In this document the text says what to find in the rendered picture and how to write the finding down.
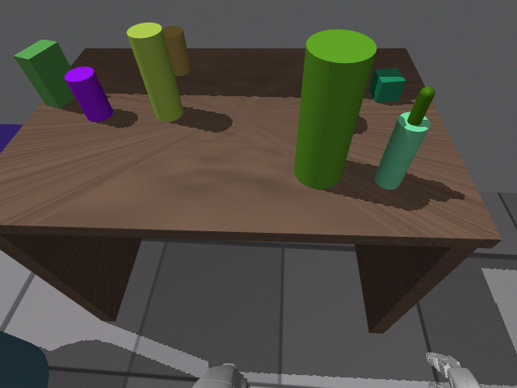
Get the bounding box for desk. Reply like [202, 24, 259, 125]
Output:
[0, 48, 502, 334]

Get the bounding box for right robot hand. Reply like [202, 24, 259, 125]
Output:
[426, 352, 481, 388]

